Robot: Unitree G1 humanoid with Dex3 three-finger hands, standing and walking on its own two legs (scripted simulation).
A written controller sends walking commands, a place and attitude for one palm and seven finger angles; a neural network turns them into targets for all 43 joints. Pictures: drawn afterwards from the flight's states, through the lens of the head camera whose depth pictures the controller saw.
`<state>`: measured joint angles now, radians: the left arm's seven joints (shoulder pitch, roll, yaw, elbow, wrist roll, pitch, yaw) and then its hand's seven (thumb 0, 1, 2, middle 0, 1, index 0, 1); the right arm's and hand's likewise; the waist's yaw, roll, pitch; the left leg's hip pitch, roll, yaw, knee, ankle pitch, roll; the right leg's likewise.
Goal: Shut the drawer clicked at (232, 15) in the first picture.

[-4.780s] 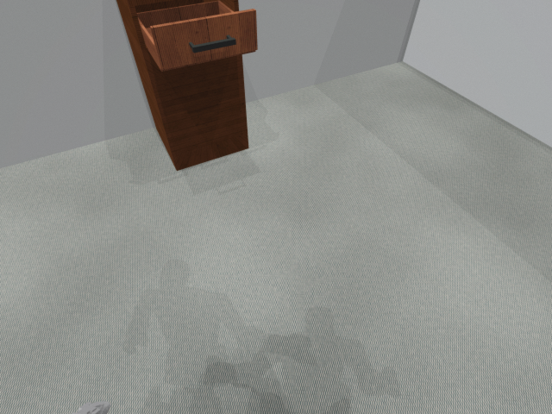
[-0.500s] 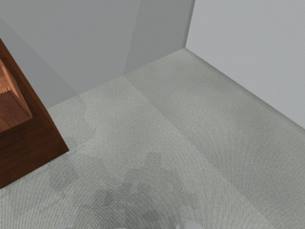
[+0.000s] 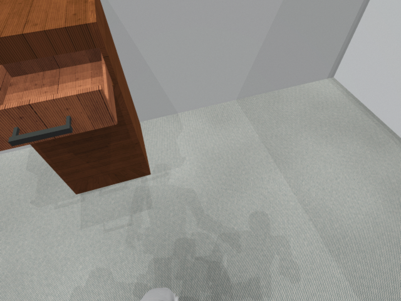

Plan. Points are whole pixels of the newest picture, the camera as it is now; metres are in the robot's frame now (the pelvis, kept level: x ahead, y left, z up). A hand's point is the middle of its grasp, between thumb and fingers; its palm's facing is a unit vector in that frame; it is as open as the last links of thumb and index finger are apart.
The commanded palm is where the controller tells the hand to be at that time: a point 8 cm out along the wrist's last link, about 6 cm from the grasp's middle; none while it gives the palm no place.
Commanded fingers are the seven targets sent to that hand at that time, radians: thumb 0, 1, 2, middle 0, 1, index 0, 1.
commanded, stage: turn to face it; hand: left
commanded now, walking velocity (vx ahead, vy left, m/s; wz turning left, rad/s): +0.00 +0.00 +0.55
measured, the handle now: (42, 129) +0.54 +0.50 -0.03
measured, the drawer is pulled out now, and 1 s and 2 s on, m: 0.23 0.23 0.23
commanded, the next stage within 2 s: take the last steps up to it in 0.54 s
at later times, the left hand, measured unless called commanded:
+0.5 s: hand out of the picture +0.02 +0.26 -0.16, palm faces +0.23 -0.93 -0.27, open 7.4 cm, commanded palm none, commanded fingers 0.00 0.90 0.90 -0.20 -0.30 -0.20 -0.30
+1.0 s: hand out of the picture -0.13 +0.23 -0.17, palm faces +0.43 -0.87 -0.23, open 7.4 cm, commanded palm none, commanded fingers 0.00 0.90 0.90 -0.20 -0.30 -0.20 -0.30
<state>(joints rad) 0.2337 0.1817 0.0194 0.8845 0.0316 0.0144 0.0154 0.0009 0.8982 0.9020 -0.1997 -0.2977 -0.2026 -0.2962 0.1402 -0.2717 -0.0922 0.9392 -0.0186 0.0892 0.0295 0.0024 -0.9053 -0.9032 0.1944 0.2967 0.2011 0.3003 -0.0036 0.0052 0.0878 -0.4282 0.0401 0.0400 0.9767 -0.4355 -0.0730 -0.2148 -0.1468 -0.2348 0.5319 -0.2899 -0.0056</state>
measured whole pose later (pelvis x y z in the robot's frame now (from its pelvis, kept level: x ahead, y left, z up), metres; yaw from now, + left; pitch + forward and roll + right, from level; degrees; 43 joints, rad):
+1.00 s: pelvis -0.02 +0.06 +0.00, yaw +21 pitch -1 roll +0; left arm 0.39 0.21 0.05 1.06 0.04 -0.02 0.01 0.00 0.91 0.90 -0.20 -0.30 -0.20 -0.30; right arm 0.21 -0.22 -0.06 1.02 -0.02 0.04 0.03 0.00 -0.91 -0.90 0.19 0.30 0.20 0.30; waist 0.05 -0.02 0.02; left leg -0.30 0.06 0.08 0.64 -0.36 -0.02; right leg -0.13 -0.14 -0.17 0.43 -0.27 0.05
